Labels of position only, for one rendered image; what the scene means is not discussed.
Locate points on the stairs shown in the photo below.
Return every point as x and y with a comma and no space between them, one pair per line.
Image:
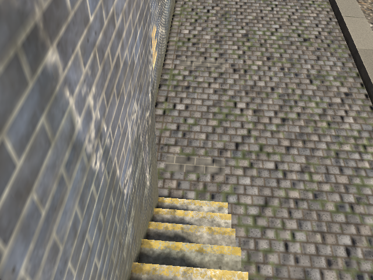
189,240

